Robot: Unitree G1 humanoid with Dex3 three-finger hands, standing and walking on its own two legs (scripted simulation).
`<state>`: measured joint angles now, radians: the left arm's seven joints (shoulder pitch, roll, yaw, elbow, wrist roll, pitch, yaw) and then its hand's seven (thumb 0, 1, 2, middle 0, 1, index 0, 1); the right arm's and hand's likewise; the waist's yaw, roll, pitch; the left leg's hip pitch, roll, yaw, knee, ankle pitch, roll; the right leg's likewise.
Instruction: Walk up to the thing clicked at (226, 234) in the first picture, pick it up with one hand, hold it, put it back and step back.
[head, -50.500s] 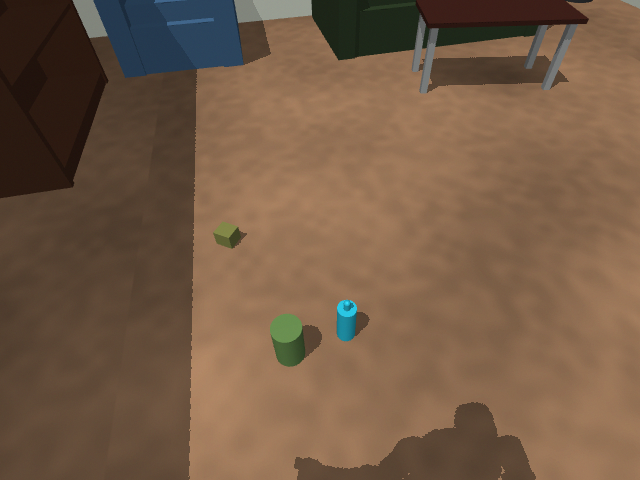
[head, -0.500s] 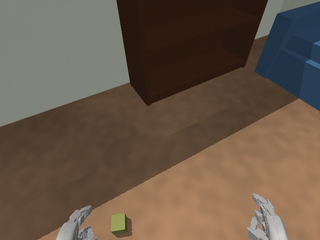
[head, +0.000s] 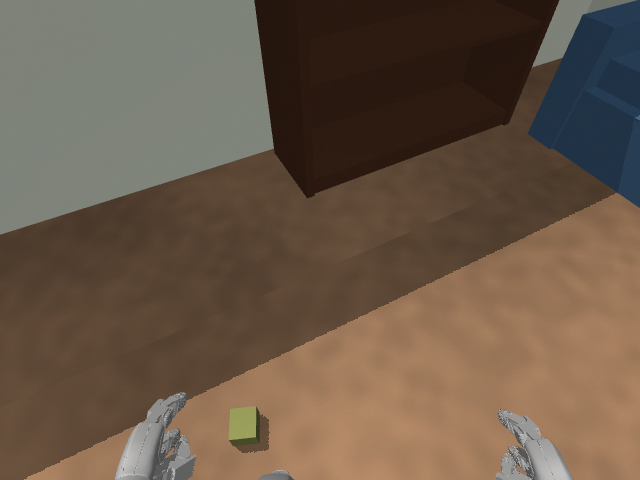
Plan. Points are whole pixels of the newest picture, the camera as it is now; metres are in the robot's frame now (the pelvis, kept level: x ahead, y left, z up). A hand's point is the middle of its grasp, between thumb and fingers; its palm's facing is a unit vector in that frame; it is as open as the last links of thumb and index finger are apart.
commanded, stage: stand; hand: left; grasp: from above
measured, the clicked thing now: (244, 426) +0.36 +0.26 -0.69
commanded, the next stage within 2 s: none
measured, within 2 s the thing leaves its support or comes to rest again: neither
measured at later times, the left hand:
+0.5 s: hand out of the picture +0.06 +0.24 -0.12, palm faces +0.02 -0.95 -0.30, open 7.4 cm
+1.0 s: hand out of the picture +0.04 +0.24 -0.11, palm faces -0.01 -0.95 -0.32, open 7.4 cm
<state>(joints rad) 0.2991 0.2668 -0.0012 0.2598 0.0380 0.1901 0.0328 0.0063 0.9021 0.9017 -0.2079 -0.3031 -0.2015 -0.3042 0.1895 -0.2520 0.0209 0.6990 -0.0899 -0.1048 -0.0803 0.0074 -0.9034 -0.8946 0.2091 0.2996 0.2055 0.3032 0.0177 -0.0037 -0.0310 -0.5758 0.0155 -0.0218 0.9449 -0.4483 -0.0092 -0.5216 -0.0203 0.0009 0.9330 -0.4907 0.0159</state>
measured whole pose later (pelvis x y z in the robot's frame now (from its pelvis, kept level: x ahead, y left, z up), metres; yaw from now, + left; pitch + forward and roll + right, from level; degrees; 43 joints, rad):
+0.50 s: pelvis +0.00 +0.02 +0.05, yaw -1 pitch -4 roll +0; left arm 0.21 0.27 0.04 1.00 0.03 0.03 0.03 0.01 0.90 0.90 -0.21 -0.30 -0.20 -0.30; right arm 0.19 -0.26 -0.04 1.02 -0.04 -0.01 -0.03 0.01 -0.91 -0.89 0.21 0.30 0.20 0.30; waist 0.02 -0.01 0.07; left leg -0.22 0.00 0.01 0.55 -0.27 0.02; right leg -0.17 -0.04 0.03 0.52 -0.30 0.05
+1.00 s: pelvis -0.01 +0.01 +0.06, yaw -1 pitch -4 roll +0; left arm 0.18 0.29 0.03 1.13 0.03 0.01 0.02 0.00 0.90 0.90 -0.21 -0.30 -0.20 -0.30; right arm 0.15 -0.30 -0.04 1.12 -0.03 0.00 -0.01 0.00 -0.91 -0.89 0.21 0.30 0.20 0.30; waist 0.00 0.00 0.07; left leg -0.14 0.01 0.01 0.40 -0.18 0.00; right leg -0.10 -0.03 0.02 0.39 -0.21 0.04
